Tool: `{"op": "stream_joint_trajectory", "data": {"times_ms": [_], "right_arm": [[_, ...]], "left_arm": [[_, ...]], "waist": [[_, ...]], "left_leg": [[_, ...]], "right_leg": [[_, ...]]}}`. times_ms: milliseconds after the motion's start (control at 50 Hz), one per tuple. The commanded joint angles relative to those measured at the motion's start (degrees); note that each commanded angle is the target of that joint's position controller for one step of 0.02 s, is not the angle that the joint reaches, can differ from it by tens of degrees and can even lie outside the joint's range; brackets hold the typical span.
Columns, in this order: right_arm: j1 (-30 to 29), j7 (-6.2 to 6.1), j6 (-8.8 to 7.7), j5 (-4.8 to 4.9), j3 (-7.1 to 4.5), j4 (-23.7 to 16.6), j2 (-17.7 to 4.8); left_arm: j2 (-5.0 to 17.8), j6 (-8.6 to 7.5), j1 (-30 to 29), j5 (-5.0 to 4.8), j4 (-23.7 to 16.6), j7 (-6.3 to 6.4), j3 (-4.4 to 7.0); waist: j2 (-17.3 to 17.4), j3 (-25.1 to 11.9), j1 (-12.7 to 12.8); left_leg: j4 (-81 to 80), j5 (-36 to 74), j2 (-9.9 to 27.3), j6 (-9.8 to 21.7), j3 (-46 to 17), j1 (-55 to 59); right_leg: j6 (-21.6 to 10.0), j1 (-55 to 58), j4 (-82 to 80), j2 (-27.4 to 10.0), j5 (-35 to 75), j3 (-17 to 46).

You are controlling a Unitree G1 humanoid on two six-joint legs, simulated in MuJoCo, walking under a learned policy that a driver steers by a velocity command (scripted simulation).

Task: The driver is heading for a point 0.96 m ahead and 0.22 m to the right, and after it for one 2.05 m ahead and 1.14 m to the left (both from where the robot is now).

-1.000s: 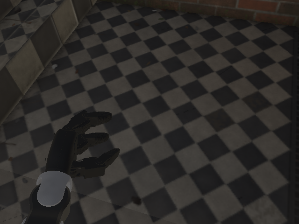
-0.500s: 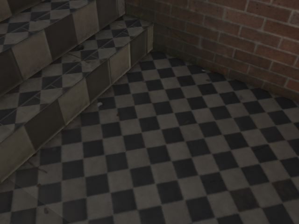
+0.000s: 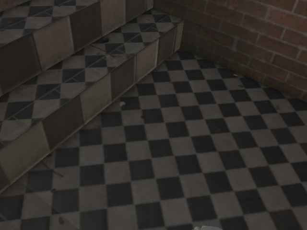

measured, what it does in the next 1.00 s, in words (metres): climbs: right foot 0.20 m higher, then left foot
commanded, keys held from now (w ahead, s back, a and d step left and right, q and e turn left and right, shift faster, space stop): w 0.68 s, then w+e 0.32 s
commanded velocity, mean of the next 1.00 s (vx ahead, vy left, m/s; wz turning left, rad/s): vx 0.44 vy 0.00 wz -0.08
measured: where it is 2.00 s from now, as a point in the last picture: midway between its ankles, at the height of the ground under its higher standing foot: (189, 112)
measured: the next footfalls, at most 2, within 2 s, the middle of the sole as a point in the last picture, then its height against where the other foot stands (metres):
right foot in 0.16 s outside the picture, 0.20 m higher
left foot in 0.70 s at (130, 228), level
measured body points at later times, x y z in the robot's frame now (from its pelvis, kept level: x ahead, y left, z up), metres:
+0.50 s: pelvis +0.21 -0.04 +0.19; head +0.21 -0.04 +0.64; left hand +0.19 +0.20 +0.05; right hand +0.42 -0.22 +0.11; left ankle +0.38 +0.10 -0.45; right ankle +0.14 -0.10 -0.54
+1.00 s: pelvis +0.52 -0.02 +0.20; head +0.53 +0.00 +0.65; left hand +0.69 +0.21 +0.09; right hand +0.51 -0.26 +0.07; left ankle +0.45 +0.06 -0.54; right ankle +0.62 -0.18 -0.46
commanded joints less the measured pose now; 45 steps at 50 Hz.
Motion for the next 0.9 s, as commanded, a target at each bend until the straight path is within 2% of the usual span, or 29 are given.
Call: {"op": "stream_joint_trajectory", "data": {"times_ms": [20,60,100,140,160,180,200,220,240,260,300,320,340,360,380,420,460,500,540,580,640,680,700,720,740,760,780,820,900], "right_arm": [[-4.6,0.09,-1.28,0.76,-0.31,-3.5,-6.6],[-3.5,0.35,-1.64,0.25,-0.28,-2.9,-7.1],[-6.5,0.55,-1.66,2.2,-0.65,-5.5,-8.9],[-1.6,0.86,-1.96,2.69,-2.44,-5.1,-14.6],[-2.5,1.71,-2.52,3.28,-3.57,-5.5,-17.2],[-6.1,2.89,-3.44,4.12,-4.17,-8.3,-17.6],[-12.5,5.7,-4.14,2.6,-3.94,-12.7,-13.0],[-20.1,6.98,-4.76,-1.29,-3.99,-16.9,-8.5],[-21.7,6.43,-4.16,-2.63,-2.39,-21.0,-1.7],[-22.2,5.48,-3.45,-1.98,-1.36,-23.0,-0.9],[-20.1,3.65,-1.89,-0.43,0.01,-23.8,1.5],[-17.5,3.31,-0.6,0.49,0.72,-23.3,3.2],[-16.6,3.16,0.3,0.51,1.08,-23.0,3.6],[-15.6,3.0,0.96,1.17,0.61,-22.3,1.2],[-18.9,2.89,1.15,0.7,0.37,-23.6,-0.5],[-21.9,3.75,1.24,0.76,-1.25,-23.3,-5.1],[-24.9,5.24,1.03,1.35,-1.43,-22.9,-5.0],[-31.0,5.96,1.3,1.84,-0.98,-23.3,-2.3],[-34.3,6.27,1.15,1.29,-1.39,-23.6,-2.3],[-36.3,6.22,1.01,0.7,-1.73,-24.5,-2.7],[-33.2,5.17,1.0,0.26,-2.76,-23.6,-4.9],[-19.2,4.44,0.01,-0.06,-4.19,-19.4,-8.1],[-10.0,3.62,-0.57,-1.0,-5.02,-17.2,-10.3],[-5.7,2.71,-1.13,-2.94,-5.92,-17.4,-15.5],[-8.0,2.87,-1.33,-1.9,-5.73,-17.9,-14.6],[-12.8,2.89,-1.43,-0.89,-4.79,-18.6,-11.6],[-15.0,3.06,-2.08,-0.28,-3.78,-18.1,-8.8],[-15.6,2.64,-2.98,0.39,-2.55,-16.7,-6.0],[-12.4,2.71,-4.71,0.98,-2.41,-14.4,-8.0]], "left_arm": [[0.4,-1.07,-12.2,-1.03,-10.4,-0.24,-0.84],[-1.5,-1.34,-12.8,-0.88,-11.8,-0.4,-2.15],[-2.5,-2.18,-8.0,-1.8,-10.5,-0.77,-2.65],[0.0,-1.99,0.9,-1.79,-6.2,-0.45,-0.92],[3.4,-2.57,8.5,-1.77,-4.9,-0.04,0.26],[9.4,-3.18,18.5,0.15,-2.9,0.44,2.24],[17.4,-2.55,23.1,0.5,0.3,1.37,4.31],[18.9,-3.16,17.5,-1.08,2.2,2.09,5.44],[14.4,-4.73,8.0,-0.39,2.1,1.61,4.43],[10.3,-6.01,4.8,0.67,4.3,0.85,3.44],[1.0,-8.62,4.4,2.4,10.5,-0.38,0.97],[0.1,-9.55,4.9,3.2,12.8,-1.01,0.67],[-0.7,-10.35,6.1,2.83,14.3,-1.25,0.59],[1.7,-10.95,6.5,2.54,14.1,-1.44,0.97],[2.7,-11.41,5.1,1.23,13.7,-1.24,1.12],[7.1,-12.63,8.1,-1.11,13.5,-0.92,1.92],[8.5,-13.33,14.0,-1.98,13.8,0.04,2.53],[7.9,-13.06,19.7,-0.87,14.0,0.86,2.74],[8.5,-12.11,22.3,-0.28,14.3,0.6,2.96],[8.8,-11.66,22.8,-0.38,14.5,0.46,2.79],[10.0,-11.68,22.1,-0.66,15.1,0.8,2.54],[12.9,-10.82,21.8,-0.38,15.2,0.83,3.32],[12.5,-10.77,19.6,-0.74,13.5,0.76,3.06],[5.2,-10.92,20.9,-2.54,9.8,-0.03,1.22],[8.2,-11.07,21.1,-2.4,9.5,0.14,2.13],[9.6,-11.12,15.6,-1.97,8.1,0.13,2.84],[9.4,-11.37,12.9,-1.68,7.5,-0.24,2.61],[8.2,-9.81,12.9,0.0,7.6,-1.14,2.7],[6.6,-7.11,12.2,1.13,7.0,-2.95,2.66]], "waist": [[9.1,13.5,2.6],[8.6,12.1,2.3],[9.9,6.1,5.2],[15.9,-4.2,7.9],[17.8,-8.8,12.0],[9.2,-13.2,16.9],[-12.3,-13.9,17.7],[-17.9,-9.3,14.6],[-6.9,-0.2,5.7],[0.0,6.3,1.4],[5.9,10.6,-4.2],[4.2,10.3,-6.2],[4.4,10.7,-7.0],[4.4,11.5,-6.9],[4.9,12.6,-6.9],[4.2,9.1,-4.2],[1.4,7.5,-0.5],[0.2,6.8,4.4],[-1.3,6.7,6.7],[-2.5,6.5,6.6],[-7.0,4.4,4.7],[-6.2,-2.6,-2.3],[-3.3,-7.3,-6.9],[10.0,-14.3,-5.1],[10.4,-16.7,-4.4],[4.2,-7.9,-2.5],[2.1,-3.1,-1.6],[3.6,2.0,1.4],[6.0,5.6,2.9]], "left_leg": [[-15.8,4.0,14.7,11.4,-5.5,-6.4],[-16.4,20.6,13.2,10.5,0.3,-8.5],[-9.7,58.1,10.8,9.3,6.4,-16.4],[6.9,99.7,14.8,10.7,4.4,-9.1],[19.3,106.5,15.2,9.8,3.7,-6.5],[39.3,93.5,11.8,7.5,2.3,-15.3],[59.2,41.1,-1.5,5.8,-2.1,-30.1],[85.6,7.1,-10.8,5.1,-14.2,-43.0],[101.2,9.1,-9.8,5.1,-20.7,-51.1],[105.0,10.6,-7.3,6.2,-14.3,-53.5],[108.7,5.9,-6.6,7.7,-12.9,-57.3],[105.4,3.2,-5.6,7.4,-12.3,-58.3],[103.2,4.5,-5.1,6.9,-13.1,-58.3],[94.0,6.0,-5.2,5.9,-10.9,-57.4],[83.6,9.8,-3.7,4.0,-9.5,-52.3],[64.5,17.8,-1.2,1.9,-1.1,-43.3],[50.7,19.4,1.5,1.0,1.9,-42.9],[39.1,16.8,1.1,0.9,3.7,-45.1],[31.7,15.2,-0.1,1.2,5.1,-47.2],[26.3,12.7,-1.0,2.1,6.2,-44.9],[22.6,3.7,-5.6,5.4,9.5,-32.9],[16.5,4.5,-6.7,8.2,7.7,-16.4],[16.6,1.2,0.1,9.5,0.6,-0.4],[16.0,-7.2,18.8,14.8,-25.2,17.2],[8.0,-5.1,24.6,18.8,-43.3,14.0],[7.0,-4.5,21.6,16.3,-31.6,5.3],[5.2,-0.1,19.3,14.3,-23.7,-2.1],[2.3,5.9,13.5,9.1,-12.7,-9.8],[-0.9,15.6,11.1,6.9,-2.7,-12.3]], "right_leg": [[-2.0,-10.9,-6.7,-2.8,6.0,-1.8],[-2.9,-1.8,-18.9,-2.9,5.5,-4.8],[-4.6,22.9,-37.4,1.6,1.0,-9.0],[-4.2,34.7,-39.8,8.9,-5.8,-10.5],[-5.3,41.3,-49.4,10.9,-5.9,-4.7],[-8.7,50.2,-65.5,2.2,-16.0,18.0],[-13.7,52.6,-98.1,-4.1,-39.4,49.0],[-14.1,48.5,-116.9,-8.0,-47.2,70.2],[-10.6,38.0,-114.6,-11.8,-39.6,67.4],[-9.8,30.6,-109.8,-11.8,-33.8,58.5],[-6.4,23.7,-102.2,-10.7,-13.0,38.4],[-4.5,24.1,-101.7,-9.1,-7.5,29.2],[-3.1,23.7,-102.2,-8.1,0.6,23.4],[-2.9,24.5,-104.2,-6.6,4.5,17.1],[-3.2,21.3,-107.4,-6.0,10.1,14.0],[-3.7,27.6,-114.2,-3.0,22.2,7.0],[-4.7,40.7,-118.2,-3.1,28.8,6.5],[-4.9,55.8,-121.0,-4.2,32.2,7.8],[-5.1,67.4,-120.7,-5.1,36.6,7.2],[-4.9,72.6,-118.8,-6.6,46.5,6.1],[-4.1,73.4,-109.3,-7.9,78.3,3.8],[-2.8,70.2,-91.9,-7.3,81.8,2.0],[-2.6,56.7,-79.8,-5.7,66.5,2.5],[-0.5,34.8,-59.5,2.3,31.9,1.5],[-0.4,28.2,-47.5,7.5,11.9,8.7],[-0.5,26.2,-47.9,3.3,18.1,12.3],[-0.3,27.5,-50.5,1.6,21.2,11.6],[1.0,29.4,-55.6,-0.7,23.1,11.2],[2.6,24.5,-57.6,-1.5,27.8,10.2]]}}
